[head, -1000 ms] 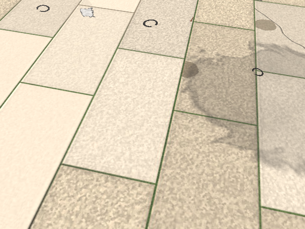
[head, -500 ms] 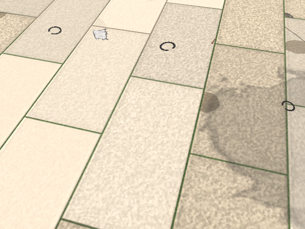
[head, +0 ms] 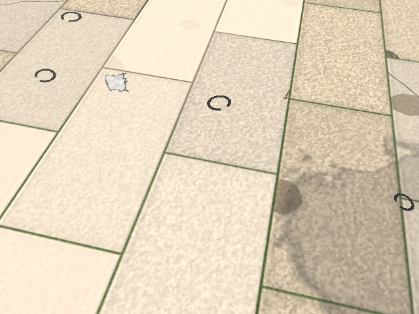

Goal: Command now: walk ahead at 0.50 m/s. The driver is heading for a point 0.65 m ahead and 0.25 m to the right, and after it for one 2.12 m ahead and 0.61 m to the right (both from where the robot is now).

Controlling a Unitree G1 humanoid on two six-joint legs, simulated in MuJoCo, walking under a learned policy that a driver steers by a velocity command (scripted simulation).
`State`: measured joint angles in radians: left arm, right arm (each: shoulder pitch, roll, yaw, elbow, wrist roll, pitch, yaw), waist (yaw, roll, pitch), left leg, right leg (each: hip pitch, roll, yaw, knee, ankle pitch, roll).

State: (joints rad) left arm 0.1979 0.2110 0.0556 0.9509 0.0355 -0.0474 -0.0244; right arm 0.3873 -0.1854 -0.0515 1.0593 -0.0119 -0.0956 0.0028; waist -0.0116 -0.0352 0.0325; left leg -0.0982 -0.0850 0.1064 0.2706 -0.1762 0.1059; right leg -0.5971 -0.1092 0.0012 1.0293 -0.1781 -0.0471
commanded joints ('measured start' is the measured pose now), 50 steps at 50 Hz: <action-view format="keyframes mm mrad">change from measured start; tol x32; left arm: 1 -38 31 1 -58 -4 6 -6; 50 202 117 41 -137 -3 38 7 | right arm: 1 36 -98 -8 -40 2 -17 -1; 16 182 -47 4 -63 29 -3 -8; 37 -520 -113 8 -379 -13 36 22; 43 -2 -289 -42 -305 -41 -9 -25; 50 -146 -142 -4 -304 -10 -3 -12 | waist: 1 14 85 64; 16 135 -194 -310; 50 43 139 -63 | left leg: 1 -30 257 -182 -171 249 96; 14 199 277 -11 326 844 27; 17 -530 43 -121 1110 -290 -37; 37 -575 118 -115 357 127 -140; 42 7 100 -139 160 56 -58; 45 286 529 -831 13 -284 96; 50 -24 362 -225 35 661 39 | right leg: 1 -73 -14 -33 -116 109 25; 14 380 173 -137 -556 49 -123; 16 924 -259 575 -648 -41 -348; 22 439 -69 292 -828 205 -218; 41 542 0 343 -563 571 -108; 44 37 265 116 135 -395 -44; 50 63 95 57 152 -193 9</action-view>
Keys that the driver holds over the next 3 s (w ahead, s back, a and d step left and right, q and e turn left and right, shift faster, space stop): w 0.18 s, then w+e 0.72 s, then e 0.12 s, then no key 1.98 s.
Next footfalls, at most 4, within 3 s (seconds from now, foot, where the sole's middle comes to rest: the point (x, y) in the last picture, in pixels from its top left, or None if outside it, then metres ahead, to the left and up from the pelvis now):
0.30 right None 0.33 -0.11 -0.78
0.84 left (209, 264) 0.67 0.01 -0.78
1.30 right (279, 255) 0.70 -0.24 -0.78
1.62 left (216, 243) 0.75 -0.02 -0.78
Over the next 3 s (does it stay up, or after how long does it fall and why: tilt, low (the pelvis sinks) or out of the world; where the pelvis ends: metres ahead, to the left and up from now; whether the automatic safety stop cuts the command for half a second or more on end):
stays up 0.71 -0.10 0.00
